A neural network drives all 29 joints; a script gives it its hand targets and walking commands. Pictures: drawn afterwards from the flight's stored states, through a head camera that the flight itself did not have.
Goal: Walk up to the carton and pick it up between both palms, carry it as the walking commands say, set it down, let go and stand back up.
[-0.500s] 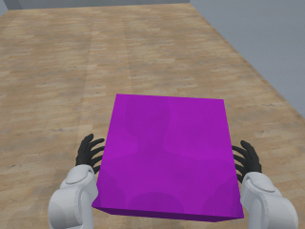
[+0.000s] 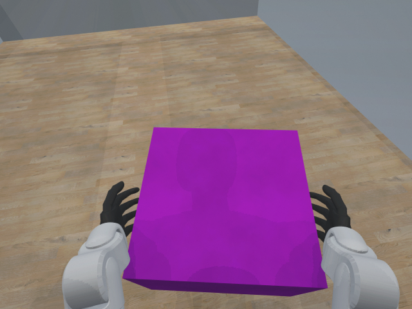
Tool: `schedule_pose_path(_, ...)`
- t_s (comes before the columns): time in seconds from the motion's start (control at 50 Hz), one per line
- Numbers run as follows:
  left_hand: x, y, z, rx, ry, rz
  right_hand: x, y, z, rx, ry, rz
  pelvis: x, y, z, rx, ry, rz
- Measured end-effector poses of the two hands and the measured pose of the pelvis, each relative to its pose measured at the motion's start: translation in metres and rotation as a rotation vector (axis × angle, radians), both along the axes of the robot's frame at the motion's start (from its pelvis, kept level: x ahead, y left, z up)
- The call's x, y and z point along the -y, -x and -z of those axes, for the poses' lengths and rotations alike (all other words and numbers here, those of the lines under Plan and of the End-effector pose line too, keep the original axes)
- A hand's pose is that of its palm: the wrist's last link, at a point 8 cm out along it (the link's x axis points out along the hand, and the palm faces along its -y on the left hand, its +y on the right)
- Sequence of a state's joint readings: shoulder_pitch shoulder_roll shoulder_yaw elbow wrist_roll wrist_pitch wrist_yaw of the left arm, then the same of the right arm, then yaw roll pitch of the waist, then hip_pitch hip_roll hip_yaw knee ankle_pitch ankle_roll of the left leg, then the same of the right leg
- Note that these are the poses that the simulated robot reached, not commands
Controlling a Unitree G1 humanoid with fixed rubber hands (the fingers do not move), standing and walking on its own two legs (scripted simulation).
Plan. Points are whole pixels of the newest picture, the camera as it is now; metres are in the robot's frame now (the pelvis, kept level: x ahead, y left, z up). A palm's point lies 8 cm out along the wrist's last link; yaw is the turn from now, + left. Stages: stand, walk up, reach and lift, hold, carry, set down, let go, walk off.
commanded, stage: carry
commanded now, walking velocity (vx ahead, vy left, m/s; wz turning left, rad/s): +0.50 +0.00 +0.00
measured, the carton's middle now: (222, 212) +0.32 +0.01 +0.04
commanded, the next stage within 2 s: none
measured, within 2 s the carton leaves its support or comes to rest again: neither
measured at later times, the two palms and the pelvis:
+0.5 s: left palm (159, 107) +0.60 +0.18 +0.10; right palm (296, 106) +0.60 -0.18 +0.10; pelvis +0.36 -0.01 +0.00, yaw +1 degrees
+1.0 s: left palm (176, 50) +0.95 +0.18 +0.11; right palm (275, 49) +0.96 -0.18 +0.10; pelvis +0.71 -0.01 +0.00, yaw +0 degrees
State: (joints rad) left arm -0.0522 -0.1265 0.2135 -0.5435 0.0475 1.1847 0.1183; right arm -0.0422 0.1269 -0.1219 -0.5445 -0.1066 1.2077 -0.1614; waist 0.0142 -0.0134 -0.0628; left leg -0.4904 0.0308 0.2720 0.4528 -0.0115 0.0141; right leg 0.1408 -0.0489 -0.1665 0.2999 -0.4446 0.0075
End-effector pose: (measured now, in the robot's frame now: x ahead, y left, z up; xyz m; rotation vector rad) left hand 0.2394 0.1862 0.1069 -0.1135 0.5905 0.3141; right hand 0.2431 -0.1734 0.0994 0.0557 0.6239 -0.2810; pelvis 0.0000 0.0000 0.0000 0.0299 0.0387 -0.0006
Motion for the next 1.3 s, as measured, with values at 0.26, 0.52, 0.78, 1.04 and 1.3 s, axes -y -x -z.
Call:
schedule_pose_path(0.26, -0.011, -0.178, 0.015, -0.121, 0.049, 0.055, -0.012, -0.157, -0.003, -0.126, 0.048, 0.047, -0.019, -0.167, -0.026, -0.024, 0.061, 0.002)
schedule_pose_path(0.52, 0.015, -0.373, 0.011, -0.003, 0.020, -0.002, 0.015, -0.371, 0.004, -0.009, 0.032, -0.005, 0.019, -0.377, 0.005, -0.012, 0.059, -0.023)
schedule_pose_path(0.78, 0.032, -0.528, 0.002, -0.116, -0.008, -0.047, 0.031, -0.543, 0.007, -0.121, -0.014, -0.049, 0.041, -0.542, -0.027, -0.012, 0.001, -0.051)
schedule_pose_path(1.04, 0.003, -0.748, 0.008, -0.008, 0.015, 0.005, 0.003, -0.745, 0.004, -0.014, 0.018, 0.000, 0.004, -0.745, 0.005, -0.003, 0.002, 0.003)
schedule_pose_path(1.3, 0.005, -0.897, 0.009, -0.080, 0.053, 0.035, 0.005, -0.884, -0.011, -0.089, 0.057, 0.030, 0.001, -0.885, -0.026, -0.011, 0.055, 0.004)
